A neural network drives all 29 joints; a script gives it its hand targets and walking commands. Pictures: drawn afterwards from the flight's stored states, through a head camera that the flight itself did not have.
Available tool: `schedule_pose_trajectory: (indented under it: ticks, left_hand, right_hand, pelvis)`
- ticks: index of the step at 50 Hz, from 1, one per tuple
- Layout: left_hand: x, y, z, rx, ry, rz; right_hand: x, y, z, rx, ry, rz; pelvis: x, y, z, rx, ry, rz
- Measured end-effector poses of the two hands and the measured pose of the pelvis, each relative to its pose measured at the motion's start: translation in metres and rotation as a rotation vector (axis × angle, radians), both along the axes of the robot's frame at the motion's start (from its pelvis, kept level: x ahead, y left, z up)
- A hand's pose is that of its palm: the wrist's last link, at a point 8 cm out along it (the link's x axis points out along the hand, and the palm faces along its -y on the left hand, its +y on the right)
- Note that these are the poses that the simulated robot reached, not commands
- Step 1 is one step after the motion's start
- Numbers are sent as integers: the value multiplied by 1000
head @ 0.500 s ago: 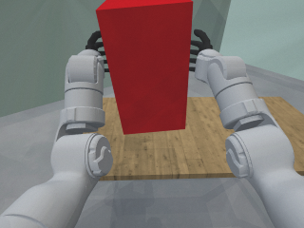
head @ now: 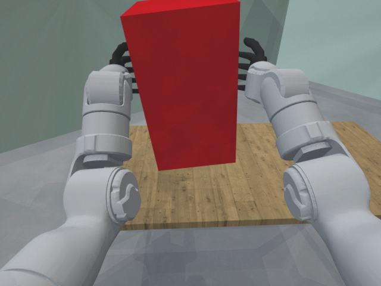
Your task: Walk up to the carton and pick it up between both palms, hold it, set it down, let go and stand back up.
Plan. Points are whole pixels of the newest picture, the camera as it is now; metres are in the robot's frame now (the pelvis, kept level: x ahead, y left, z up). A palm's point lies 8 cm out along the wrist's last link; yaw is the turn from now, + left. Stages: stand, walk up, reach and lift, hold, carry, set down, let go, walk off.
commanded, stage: hold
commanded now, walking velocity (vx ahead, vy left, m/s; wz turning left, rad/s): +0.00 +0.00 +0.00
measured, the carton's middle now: (187, 84) +0.40 -0.01 +0.31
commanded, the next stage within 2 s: none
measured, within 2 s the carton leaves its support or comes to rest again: neither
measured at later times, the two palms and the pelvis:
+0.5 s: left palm (118, 81) +0.37 +0.13 +0.33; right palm (254, 77) +0.36 -0.13 +0.34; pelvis +0.00 +0.00 +0.00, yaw +0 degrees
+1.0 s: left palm (120, 81) +0.37 +0.12 +0.33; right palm (257, 77) +0.35 -0.13 +0.34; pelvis +0.00 +0.00 +0.00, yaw +0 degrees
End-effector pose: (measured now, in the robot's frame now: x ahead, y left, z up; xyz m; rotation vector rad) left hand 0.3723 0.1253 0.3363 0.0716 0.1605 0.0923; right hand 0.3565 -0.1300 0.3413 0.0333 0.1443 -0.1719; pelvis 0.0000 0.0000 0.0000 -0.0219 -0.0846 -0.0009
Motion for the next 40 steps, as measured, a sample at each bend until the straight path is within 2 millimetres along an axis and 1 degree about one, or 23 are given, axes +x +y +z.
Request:
schedule_pose_trajectory:
  ticks: [8,17,33,40]
  left_hand:
    - [0,-3,-1,14,-13,-1]
    - [-1,-1,-7,-2,3,6]
    - [1,4,-2,-19,-11,3]
    - [2,0,-1,1,-9,0]
  right_hand:
    - [0,-3,-3,1,-12,3]
    - [0,-1,-7,-3,3,8]
    - [1,4,2,-17,-11,5]
    - [2,0,1,0,-9,-1]
  pelvis:
    - [2,1,0,-1,-3,-2]
    - [1,-1,0,1,-5,-1]
    - [0,-3,0,0,5,1]
    - [0,-1,0,-2,3,4]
